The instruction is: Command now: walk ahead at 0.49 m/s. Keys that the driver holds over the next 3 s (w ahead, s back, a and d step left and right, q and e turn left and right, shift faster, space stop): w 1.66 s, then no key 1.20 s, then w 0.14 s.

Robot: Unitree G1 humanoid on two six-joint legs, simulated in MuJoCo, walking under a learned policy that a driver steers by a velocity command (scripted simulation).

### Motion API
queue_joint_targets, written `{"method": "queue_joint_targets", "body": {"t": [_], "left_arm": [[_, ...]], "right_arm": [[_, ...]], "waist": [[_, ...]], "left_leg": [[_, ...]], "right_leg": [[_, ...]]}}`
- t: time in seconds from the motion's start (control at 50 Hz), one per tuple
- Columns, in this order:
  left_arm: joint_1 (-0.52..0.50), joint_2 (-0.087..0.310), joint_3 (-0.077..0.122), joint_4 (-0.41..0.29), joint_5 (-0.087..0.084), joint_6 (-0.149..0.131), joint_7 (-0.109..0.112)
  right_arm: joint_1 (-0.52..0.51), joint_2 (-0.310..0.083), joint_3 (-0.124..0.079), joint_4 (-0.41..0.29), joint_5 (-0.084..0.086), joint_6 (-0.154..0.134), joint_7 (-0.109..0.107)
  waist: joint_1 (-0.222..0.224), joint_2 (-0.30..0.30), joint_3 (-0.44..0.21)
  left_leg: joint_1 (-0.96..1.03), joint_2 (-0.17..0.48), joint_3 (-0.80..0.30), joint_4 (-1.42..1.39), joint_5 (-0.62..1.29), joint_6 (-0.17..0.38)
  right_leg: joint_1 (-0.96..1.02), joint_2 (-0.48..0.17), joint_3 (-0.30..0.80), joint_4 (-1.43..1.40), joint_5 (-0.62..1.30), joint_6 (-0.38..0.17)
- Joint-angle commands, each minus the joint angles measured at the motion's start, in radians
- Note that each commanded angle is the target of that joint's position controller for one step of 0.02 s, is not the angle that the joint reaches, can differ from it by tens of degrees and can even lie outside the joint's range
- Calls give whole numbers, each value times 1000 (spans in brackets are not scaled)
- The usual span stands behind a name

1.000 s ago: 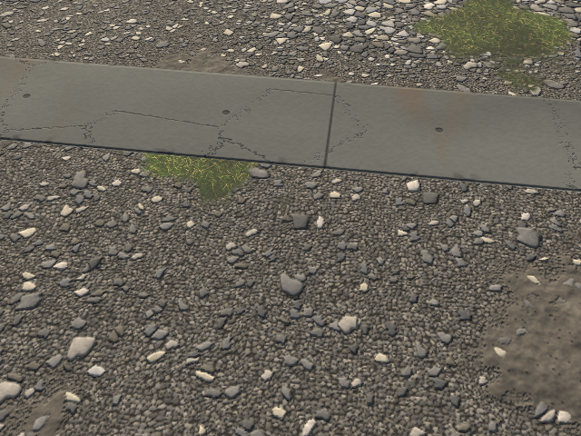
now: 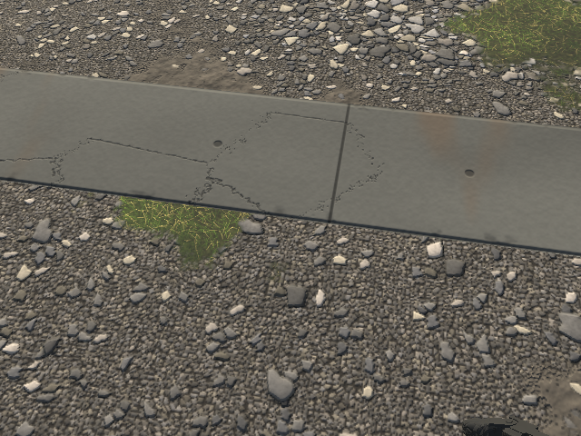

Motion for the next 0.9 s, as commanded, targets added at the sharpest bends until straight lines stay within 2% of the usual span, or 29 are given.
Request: {"method": "queue_joint_targets", "body": {"t": [0.02, 0.04, 0.06, 0.08, 0.1, 0.12, 0.16, 0.18, 0.22, 0.28, 0.36, 0.44, 0.48, 0.52, 0.54, 0.56, 0.58, 0.6, 0.62, 0.64, 0.66, 0.68, 0.7, 0.72, 0.74, 0.8, 0.86, 0.9], "left_arm": [[-72, 176, 32, -63, -1, -6, 2], [-5, 74, 15, -81, -5, -5, -6], [56, 114, 31, -68, -8, 2, -11], [-46, 158, 39, -94, 7, 2, -11], [-119, 159, 42, -110, 10, -1, -18], [-135, 138, 42, -110, 13, 3, -21], [-109, 88, 34, -100, 25, 27, -33], [-115, 77, 33, -103, 26, 35, -38], [-183, 81, 35, -128, 25, 45, -43], [-340, 96, 36, -178, 19, 51, -46], [-489, 82, 26, -219, 7, 49, -49], [-603, 84, 22, -252, 6, 46, -47], [-635, 91, 23, -269, 6, 39, -46], [-597, 102, 29, -265, 6, 30, -42], [-523, 114, 37, -242, 7, 24, -36], [-384, 132, 49, -195, 9, 16, -28], [-205, 172, 68, -138, 24, 6, -16], [-43, 273, 94, -114, 52, 0, -4], [-41, 288, 105, -104, 29, 16, -17], [-144, 234, 95, -113, 1, 23, -26], [-234, 177, 80, -126, -5, 18, -30], [-277, 132, 68, -123, 0, 10, -31], [-274, 101, 58, -106, -1, 2, -28], [-263, 83, 51, -90, 1, -4, -25], [-231, 85, 50, -74, 0, -12, -24], [-168, 125, 56, -42, -5, -23, -22], [-110, 121, 49, -25, -5, -20, -22], [-78, 119, 45, -16, -5, -19, -21]], "right_arm": [[476, -196, -72, 101, -16, -14, -35], [528, -266, -87, 104, -36, -14, -36], [472, -242, -87, 107, -8, -8, -21], [349, -184, -76, 86, 16, -9, -15], [287, -127, -63, 78, 17, -17, -9], [274, -92, -52, 88, 8, -27, -8], [309, -67, -39, 123, 6, -48, -15], [339, -76, -40, 140, 7, -58, -16], [382, -106, -44, 164, 11, -67, -15], [446, -115, -40, 183, 14, -64, -14], [532, -110, -31, 207, 14, -61, -19], [600, -113, -26, 232, 1, -55, -31], [608, -123, -28, 242, -7, -52, -38], [577, -136, -31, 244, -10, -50, -44], [558, -145, -34, 244, -9, -50, -45], [542, -153, -35, 245, -6, -48, -44], [523, -148, -32, 235, 3, -49, -41], [542, -83, -15, 191, 27, -53, -35], [625, -75, -24, 205, 42, -52, -30], [542, -144, -43, 194, 15, -47, -34], [457, -124, -41, 167, 9, -52, -28], [426, -99, -40, 161, 7, -50, -25], [416, -89, -42, 155, -9, -37, -19], [439, -63, -38, 164, -18, -23, -12], [444, -53, -38, 165, -21, -13, -6], [356, -56, -41, 130, -21, 3, 5], [206, -67, -40, 79, -14, 6, 7], [125, -58, -33, 53, -7, 4, 8]], "waist": [[-266, -54, -229], [-206, 132, -310], [-156, 141, -314], [-117, 43, -140], [-101, 0, -46], [-64, -42, -3], [-19, -24, -7], [-15, -12, -7], [-17, 6, 9], [-53, 15, 35], [-103, 40, 27], [-140, 56, 31], [-138, 62, 36], [-99, 68, 23], [-64, 77, -13], [-6, 68, -81], [67, 47, -175], [97, -91, -322], [56, -234, -423], [20, -87, -267], [-4, -52, -143], [-39, -25, -71], [-67, -39, -42], [-88, -52, -42], [-94, -56, -46], [-100, -60, -18], [-70, -64, 16], [-49, -66, 22]], "left_leg": [[599, 96, -150, -79, -97, 88], [789, 368, -535, -94, -162, 181], [797, 452, -870, -260, -300, 285], [636, 414, -734, -331, -413, 246], [491, 376, -629, -379, -366, 218], [396, 335, -543, -404, -261, 182], [300, 277, -411, -426, -101, 139], [288, 265, -374, -432, -35, 136], [286, 244, -309, -457, 14, 126], [337, 214, -252, -471, 107, 93], [426, 192, -201, -444, 242, 43], [573, 223, -200, -397, 341, 53], [641, 254, -206, -361, 404, 69], [660, 270, -189, -290, 566, 61], [650, 267, -178, -211, 700, 48], [629, 248, -159, -65, 769, 34], [492, 214, -132, 137, 636, 16], [208, 132, -77, 474, 220, -17], [-35, -30, -102, 765, -437, -37], [-125, 44, -184, 799, -365, -23], [-131, 80, -182, 756, -281, -24], [-93, 114, -175, 690, -233, -27], [-49, 135, -177, 637, -215, -36], [-6, 140, -169, 609, -203, -47], [7, 137, -157, 595, -193, -54], [-68, 155, -127, 523, -117, -76], [-144, 166, -100, 384, -8, -95], [-133, 155, -81, 267, 50, -100]], "right_leg": [[-293, -230, 20, 624, 1015, -4], [-561, -80, -46, 996, 181, 9], [-774, -1, 44, 1180, -80, 2], [-837, -84, 69, 1134, 37, -14], [-814, -111, 56, 1082, 98, -14], [-769, -141, 57, 1027, 122, -9], [-677, -172, 51, 944, 137, 17], [-674, -176, 37, 919, 145, 26], [-729, -198, 11, 854, 203, 44], [-835, -217, -26, 717, 330, 66], [-838, -191, -66, 520, 446, 78], [-858, -157, -85, 397, 426, 65], [-858, -144, -85, 356, 368, 47], [-766, -115, -93, 303, 286, 14], [-657, -83, -105, 278, 247, -5], [-496, -51, -116, 224, 259, -30], [-241, -98, -65, 199, 292, -66], [59, -373, 264, 189, 200, -145], [180, -540, 674, 59, 203, -265], [52, -485, 567, 27, 156, -231], [-99, -448, 433, -11, 191, -205], [-219, -399, 336, -51, 268, -165], [-294, -356, 265, -69, 330, -134], [-335, -328, 212, -85, 365, -115], [-346, -317, 187, -91, 420, -114], [-350, -295, 122, -127, 474, -114], [-323, -273, 84, -147, 521, -102], [-304, -261, 59, -145, 564, -89]]}}
Next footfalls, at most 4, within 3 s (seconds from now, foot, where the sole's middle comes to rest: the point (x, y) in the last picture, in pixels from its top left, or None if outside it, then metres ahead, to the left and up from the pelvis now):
0.02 left None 0.18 0.05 -0.76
0.58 right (376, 414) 0.49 -0.11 -0.76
1.14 left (302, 293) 0.78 0.06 -0.76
1.72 right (365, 202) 1.08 -0.10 -0.76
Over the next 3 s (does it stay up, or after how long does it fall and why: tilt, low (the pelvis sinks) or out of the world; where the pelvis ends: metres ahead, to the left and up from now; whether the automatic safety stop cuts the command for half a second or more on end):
stays up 1.06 -0.01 0.02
